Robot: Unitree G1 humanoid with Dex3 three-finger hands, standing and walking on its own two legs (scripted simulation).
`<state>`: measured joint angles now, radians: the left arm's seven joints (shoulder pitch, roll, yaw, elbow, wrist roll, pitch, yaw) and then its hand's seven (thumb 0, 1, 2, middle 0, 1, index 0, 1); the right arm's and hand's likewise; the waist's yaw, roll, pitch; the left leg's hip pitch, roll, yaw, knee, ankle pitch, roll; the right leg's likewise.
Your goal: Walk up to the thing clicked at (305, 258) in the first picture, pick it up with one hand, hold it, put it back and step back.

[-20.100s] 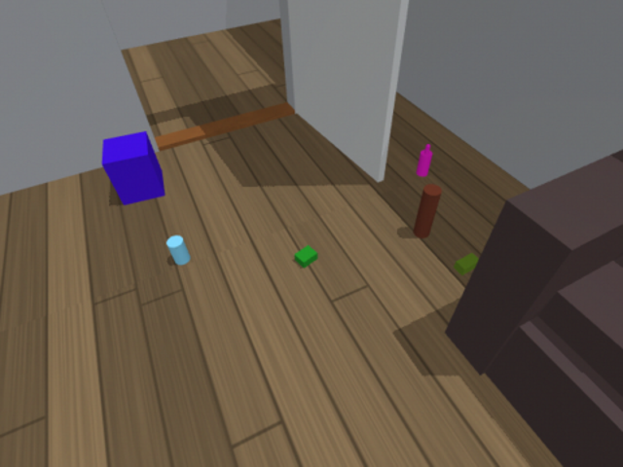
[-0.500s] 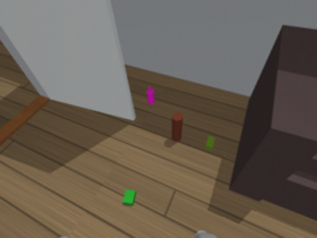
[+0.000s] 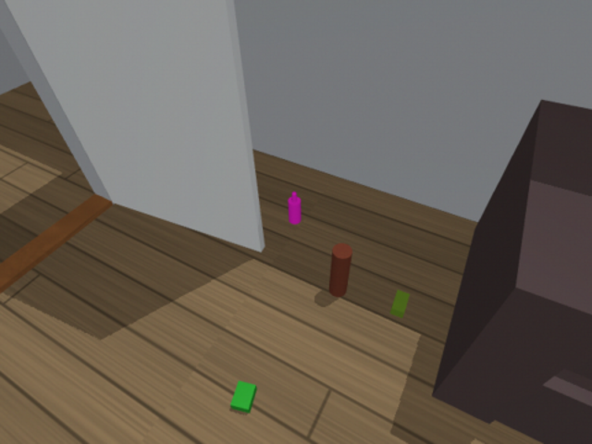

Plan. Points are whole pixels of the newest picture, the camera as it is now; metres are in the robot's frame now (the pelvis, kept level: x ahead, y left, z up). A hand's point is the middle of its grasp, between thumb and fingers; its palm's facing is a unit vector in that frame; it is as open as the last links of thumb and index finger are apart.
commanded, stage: walk up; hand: left
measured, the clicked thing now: (244, 396) +0.44 +0.21 -0.76
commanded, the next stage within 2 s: none
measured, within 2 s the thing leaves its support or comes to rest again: neither
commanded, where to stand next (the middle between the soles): +0.05 -0.01 m, yaw -1 degrees
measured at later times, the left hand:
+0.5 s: hand out of the picture +0.09 +0.24 -0.15, palm faces +0.04 -0.95 -0.32, open 7.4 cm
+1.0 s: hand out of the picture +0.10 +0.24 -0.15, palm faces +0.03 -0.95 -0.32, open 7.4 cm
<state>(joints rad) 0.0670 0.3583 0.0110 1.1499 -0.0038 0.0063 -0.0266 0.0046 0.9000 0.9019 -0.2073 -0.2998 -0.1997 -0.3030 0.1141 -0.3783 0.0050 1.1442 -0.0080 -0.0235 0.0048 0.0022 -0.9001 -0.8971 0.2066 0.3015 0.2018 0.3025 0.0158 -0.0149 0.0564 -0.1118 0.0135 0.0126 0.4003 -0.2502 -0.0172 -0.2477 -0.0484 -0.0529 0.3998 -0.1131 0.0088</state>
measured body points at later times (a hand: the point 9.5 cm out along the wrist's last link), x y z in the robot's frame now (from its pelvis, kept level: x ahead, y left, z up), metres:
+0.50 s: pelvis +0.01 -0.01 +0.00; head +0.02 -0.01 +0.45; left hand +0.08 +0.29 -0.13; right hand +0.11 -0.31 -0.13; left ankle -0.02 +0.13 -0.74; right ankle +0.07 -0.13 -0.74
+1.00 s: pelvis +0.01 -0.01 +0.00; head +0.03 -0.01 +0.45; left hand +0.10 +0.29 -0.13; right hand +0.08 -0.31 -0.13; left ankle -0.02 +0.13 -0.74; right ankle +0.07 -0.13 -0.74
